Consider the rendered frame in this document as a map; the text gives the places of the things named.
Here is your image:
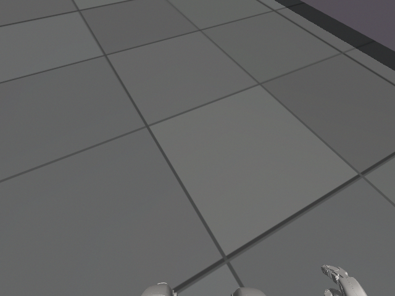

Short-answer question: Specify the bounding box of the right robot hand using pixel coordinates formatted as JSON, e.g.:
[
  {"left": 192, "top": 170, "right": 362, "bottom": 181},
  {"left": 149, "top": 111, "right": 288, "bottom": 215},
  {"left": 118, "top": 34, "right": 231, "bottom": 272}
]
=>
[{"left": 321, "top": 265, "right": 367, "bottom": 296}]

